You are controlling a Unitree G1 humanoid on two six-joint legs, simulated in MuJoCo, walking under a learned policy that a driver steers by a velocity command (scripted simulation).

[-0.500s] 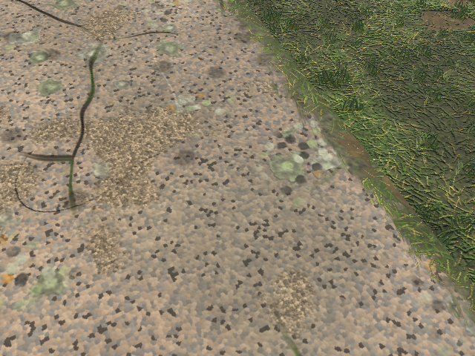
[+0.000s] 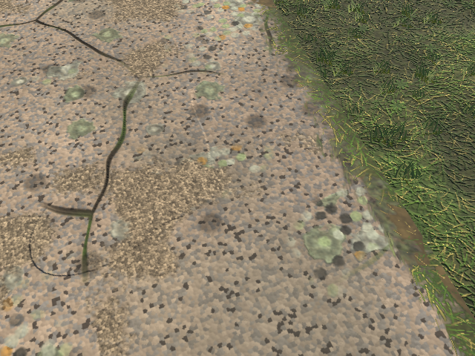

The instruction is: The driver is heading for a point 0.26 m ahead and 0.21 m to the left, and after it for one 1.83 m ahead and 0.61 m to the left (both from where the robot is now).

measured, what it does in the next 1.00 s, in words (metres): walks ahead, turning left: left foot, then right foot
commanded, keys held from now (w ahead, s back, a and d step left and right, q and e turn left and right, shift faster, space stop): w+q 0.70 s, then q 0.16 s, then no key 0.14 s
